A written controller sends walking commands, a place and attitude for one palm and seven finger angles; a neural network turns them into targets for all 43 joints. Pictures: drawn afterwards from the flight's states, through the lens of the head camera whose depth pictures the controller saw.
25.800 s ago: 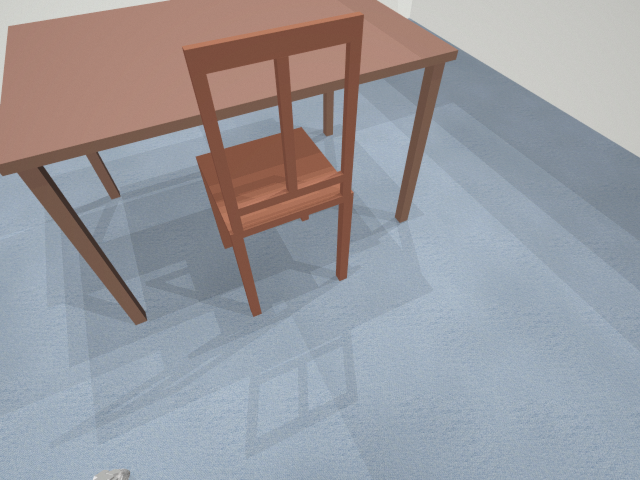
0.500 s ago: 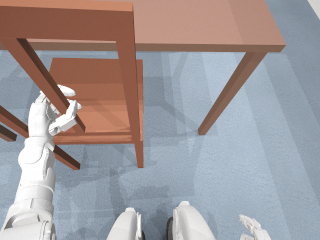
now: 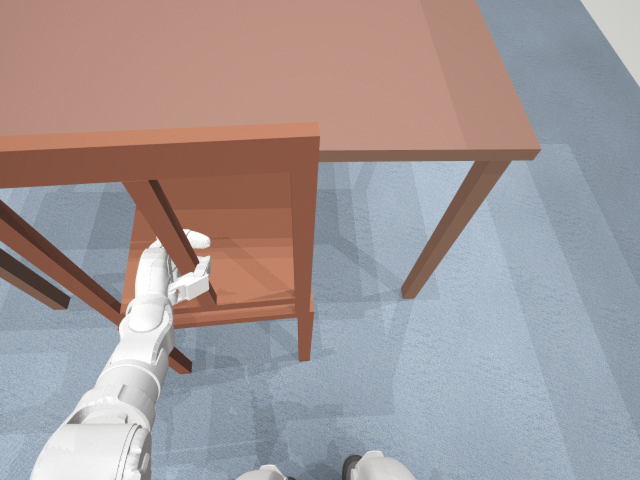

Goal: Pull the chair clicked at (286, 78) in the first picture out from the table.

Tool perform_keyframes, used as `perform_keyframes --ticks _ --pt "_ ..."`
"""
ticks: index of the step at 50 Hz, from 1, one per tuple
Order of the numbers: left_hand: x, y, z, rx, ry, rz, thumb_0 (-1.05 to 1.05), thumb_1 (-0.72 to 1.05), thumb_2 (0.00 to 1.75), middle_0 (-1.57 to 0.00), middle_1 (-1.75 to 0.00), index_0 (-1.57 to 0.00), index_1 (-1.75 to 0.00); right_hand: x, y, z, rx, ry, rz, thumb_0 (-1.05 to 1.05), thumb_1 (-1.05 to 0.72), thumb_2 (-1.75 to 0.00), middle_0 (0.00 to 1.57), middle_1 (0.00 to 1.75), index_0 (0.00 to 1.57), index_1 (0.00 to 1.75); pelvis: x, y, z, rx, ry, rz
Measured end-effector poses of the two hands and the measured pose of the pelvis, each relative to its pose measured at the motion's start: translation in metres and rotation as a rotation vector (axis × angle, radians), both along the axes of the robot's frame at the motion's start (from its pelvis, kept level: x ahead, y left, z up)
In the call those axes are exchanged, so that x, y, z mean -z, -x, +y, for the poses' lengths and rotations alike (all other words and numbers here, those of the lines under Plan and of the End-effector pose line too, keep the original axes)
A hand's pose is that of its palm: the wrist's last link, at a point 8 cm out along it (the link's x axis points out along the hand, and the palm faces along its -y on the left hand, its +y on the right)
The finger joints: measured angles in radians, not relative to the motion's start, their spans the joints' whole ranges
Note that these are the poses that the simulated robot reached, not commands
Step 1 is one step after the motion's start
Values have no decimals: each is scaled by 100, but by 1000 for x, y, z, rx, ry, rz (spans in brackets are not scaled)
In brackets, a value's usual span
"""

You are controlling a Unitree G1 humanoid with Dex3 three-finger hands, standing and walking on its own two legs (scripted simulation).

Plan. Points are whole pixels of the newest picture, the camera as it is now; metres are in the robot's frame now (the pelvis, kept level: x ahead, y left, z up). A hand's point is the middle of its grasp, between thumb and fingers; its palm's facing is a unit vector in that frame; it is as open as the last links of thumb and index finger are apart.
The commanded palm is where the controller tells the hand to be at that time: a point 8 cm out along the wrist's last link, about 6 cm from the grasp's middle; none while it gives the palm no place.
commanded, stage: step backward, pulling the chair out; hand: left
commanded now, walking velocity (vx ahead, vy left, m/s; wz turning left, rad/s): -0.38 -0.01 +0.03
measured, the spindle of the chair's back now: (183, 255) +0.41 +0.19 -0.04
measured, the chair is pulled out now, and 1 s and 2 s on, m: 0.05 0.18 0.24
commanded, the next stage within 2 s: none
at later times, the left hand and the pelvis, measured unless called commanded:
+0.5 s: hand (231, 341) +0.29 +0.12 -0.06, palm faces +0.06 -0.99 -0.15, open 5.4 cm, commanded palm +0.29 +0.17 -0.05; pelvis -0.07 -0.02 +0.00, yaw +0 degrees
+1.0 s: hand (230, 371) +0.25 +0.11 -0.06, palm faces +0.05 -0.98 -0.18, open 5.5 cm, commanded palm +0.26 +0.16 -0.05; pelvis -0.10 -0.03 -0.01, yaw +0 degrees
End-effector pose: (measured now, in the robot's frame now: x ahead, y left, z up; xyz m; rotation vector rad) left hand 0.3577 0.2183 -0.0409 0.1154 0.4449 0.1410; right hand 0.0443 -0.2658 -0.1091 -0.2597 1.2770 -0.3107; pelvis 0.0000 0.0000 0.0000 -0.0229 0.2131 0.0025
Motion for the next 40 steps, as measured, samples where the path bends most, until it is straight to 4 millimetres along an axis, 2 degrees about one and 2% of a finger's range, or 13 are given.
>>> perform_keyframes --ticks 8,17,23,29,33,40 --pt "-1 21 -24 21 -16 17 0 67 71 -35 -116 -49 -144 6 16 -2 35 -37 -5 1 -90 -90 20 30 20 30 -3 14 -10 14 -4 -20" --pt "-3 54 -45 27 -2 46 1 67 71 -30 -117 -50 -144 2 24 -13 16 -15 -77 1 -90 -90 21 30 20 30 -4 42 -15 -13 -15 -48" --pt "-4 82 -51 47 -3 54 1 66 72 -29 -117 -50 -144 0 30 -18 -13 -2 -129 1 -90 -90 20 30 20 30 -3 60 -18 -5 -31 -91" --pt "-4 104 -54 38 -17 50 1 64 74 -32 -116 -50 -144 12 36 -16 -32 -38 -172 1 -90 -90 20 30 20 30 3 73 -24 1 -43 -130" --pt "-4 115 -56 21 -23 52 1 63 76 -33 -116 -50 -144 15 43 -15 -39 -61 -177 1 -90 -90 20 30 20 30 2 79 -28 -17 -41 -135" --pt "-4 126 -56 37 -21 53 1 64 76 -32 -117 -50 -144 8 66 -19 -60 -31 -146 1 -90 -90 21 30 20 30 -2 87 -23 -49 -31 -145"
